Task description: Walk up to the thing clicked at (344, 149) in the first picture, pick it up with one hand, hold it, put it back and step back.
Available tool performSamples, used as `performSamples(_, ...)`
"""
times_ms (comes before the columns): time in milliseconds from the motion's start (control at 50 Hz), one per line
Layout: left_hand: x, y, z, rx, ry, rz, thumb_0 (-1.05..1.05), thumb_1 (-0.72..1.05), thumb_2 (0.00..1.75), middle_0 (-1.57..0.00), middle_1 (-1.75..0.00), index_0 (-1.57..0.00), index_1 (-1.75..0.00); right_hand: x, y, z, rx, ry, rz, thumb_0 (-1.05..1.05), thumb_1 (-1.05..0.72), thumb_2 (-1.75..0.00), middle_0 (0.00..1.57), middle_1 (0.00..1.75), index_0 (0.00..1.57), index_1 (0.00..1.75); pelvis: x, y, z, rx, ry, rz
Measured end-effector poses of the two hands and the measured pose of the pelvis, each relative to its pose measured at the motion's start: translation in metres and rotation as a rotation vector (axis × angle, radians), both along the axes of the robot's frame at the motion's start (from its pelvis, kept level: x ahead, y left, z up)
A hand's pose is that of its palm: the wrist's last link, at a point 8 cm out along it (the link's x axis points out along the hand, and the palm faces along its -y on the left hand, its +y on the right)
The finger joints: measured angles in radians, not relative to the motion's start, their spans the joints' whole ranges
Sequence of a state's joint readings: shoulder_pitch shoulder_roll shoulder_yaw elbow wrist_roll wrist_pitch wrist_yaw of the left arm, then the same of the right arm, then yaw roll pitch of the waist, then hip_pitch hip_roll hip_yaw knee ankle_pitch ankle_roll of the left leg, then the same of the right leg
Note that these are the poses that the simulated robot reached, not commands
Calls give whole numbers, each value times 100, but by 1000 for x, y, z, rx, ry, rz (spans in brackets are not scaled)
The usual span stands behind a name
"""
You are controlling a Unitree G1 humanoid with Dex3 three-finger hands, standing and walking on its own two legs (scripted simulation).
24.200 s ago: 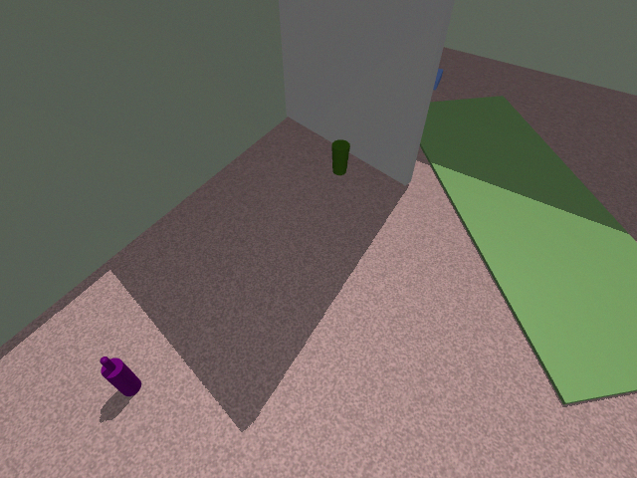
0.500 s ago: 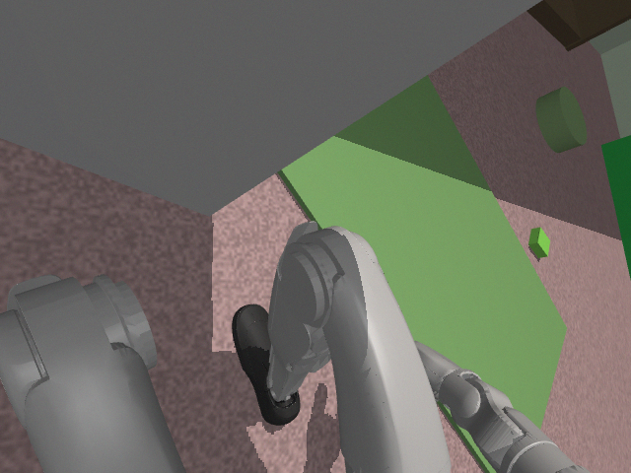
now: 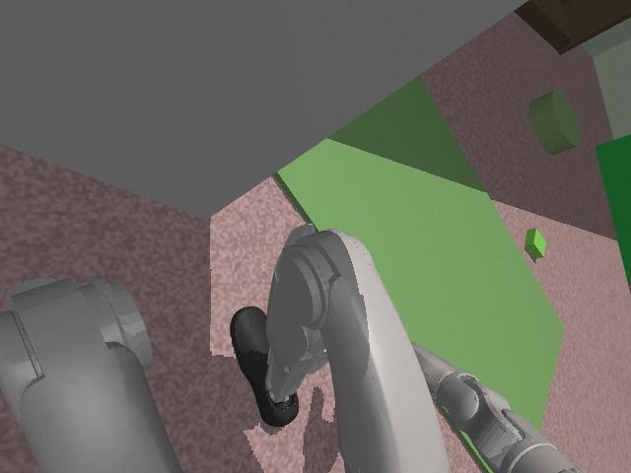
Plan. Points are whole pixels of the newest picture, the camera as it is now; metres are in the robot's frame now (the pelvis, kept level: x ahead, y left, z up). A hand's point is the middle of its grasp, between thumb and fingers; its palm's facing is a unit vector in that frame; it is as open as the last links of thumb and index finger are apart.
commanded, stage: withdraw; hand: left
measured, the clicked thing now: out of the picture +0.43 +0.30 -0.21
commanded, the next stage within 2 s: rise in 0.26 s
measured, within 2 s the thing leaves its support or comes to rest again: neither
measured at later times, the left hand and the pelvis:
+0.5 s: hand out of the picture +0.39 +0.38 -0.09, palm faces +0.36 -0.92 -0.15, open 17.6 cm; pelvis +0.00 +0.00 +0.02, yaw +3 degrees
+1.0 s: hand out of the picture +0.27 +0.36 +0.08, palm faces +0.33 -0.82 -0.47, open 17.4 cm; pelvis +0.02 -0.02 +0.17, yaw +12 degrees
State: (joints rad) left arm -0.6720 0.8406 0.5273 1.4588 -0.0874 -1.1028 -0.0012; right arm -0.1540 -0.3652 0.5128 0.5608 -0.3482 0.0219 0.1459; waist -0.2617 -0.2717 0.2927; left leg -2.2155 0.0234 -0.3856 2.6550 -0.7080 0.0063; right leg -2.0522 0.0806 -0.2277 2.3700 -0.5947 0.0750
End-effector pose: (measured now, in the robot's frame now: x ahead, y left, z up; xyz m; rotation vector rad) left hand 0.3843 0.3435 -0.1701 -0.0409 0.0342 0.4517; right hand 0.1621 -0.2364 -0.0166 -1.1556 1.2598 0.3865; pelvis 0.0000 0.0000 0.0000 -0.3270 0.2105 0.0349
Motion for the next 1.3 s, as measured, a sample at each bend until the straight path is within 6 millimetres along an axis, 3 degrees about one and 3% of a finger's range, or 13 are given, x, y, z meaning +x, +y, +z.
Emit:
performSamples(140, -2, 18, 11, 34, -51, 22, -1, -57, 9, -11, -6, -11, -6, -1, -1, 1, -11, 2, -19, 0, -90, -90, 21, 30, 21, 30, 1, 0, 1, 3, 3, 3)
performSamples(280, -11, 57, 61, 100, -90, 11, -2, -58, 7, -6, -3, -6, -3, 6, -2, 1, 29, -49, -90, 0, -90, -90, 21, 30, 21, 30, 4, -3, 8, 18, 55, 20)
performSamples(380, -19, 72, 89, 92, -46, -18, -1, -59, 5, -4, -3, -5, -2, 17, -1, 1, 99, -110, -129, 0, -89, -90, 21, 30, 21, 30, 3, -2, 15, 29, 95, 32)
performSamples(540, -42, 80, 102, 149, 217, -72, -1, -56, 6, -5, -3, -5, -3, 25, 1, -5, 200, -169, -287, 0, -89, -90, 21, 30, 20, 31, 4, -6, 29, 68, 165, 47)
performSamples(720, -89, 127, 179, 285, 425, 95, -1, -54, 7, -6, -5, -6, -5, 25, 0, -9, 291, -150, -449, 1, -91, -91, 21, 30, 20, 30, 10, -11, 59, 115, 283, 82)
performSamples(820, -114, 115, 216, 314, 536, 113, -1, -54, 6, -6, -6, -6, -6, 32, 1, -2, 348, -151, -512, 1, -90, -90, 21, 30, 20, 30, 12, -12, 85, 141, 331, 95)
performSamples(900, -130, 84, 242, 304, 605, 77, -1, -54, 6, -6, -6, -6, -6, 47, 6, 21, 398, -182, -540, 1, -90, -90, 20, 30, 20, 30, 14, -15, 117, 158, 356, 99)
performSamples(1000, -146, 46, 283, 266, 661, 53, -1, -54, 6, -6, -6, -7, -6, 73, 14, 71, 449, -253, -546, 1, -90, -90, 20, 30, 20, 30, 23, -20, 167, 180, 367, 112)
performSamples(1180, -163, 14, 368, 191, 744, 109, -1, -55, 5, -6, -6, -6, -5, 120, 15, 171, 505, -412, -526, 1, -90, -90, 20, 30, 20, 30, 49, -25, 255, 211, 328, 145)
performSamples(1300, -168, -13, 414, 122, 787, 96, -1, -54, 5, -6, -6, -6, -5, 135, 16, 233, 527, -489, -514, 1, -90, -90, 20, 30, 20, 30, 65, -22, 306, 227, 269, 166)
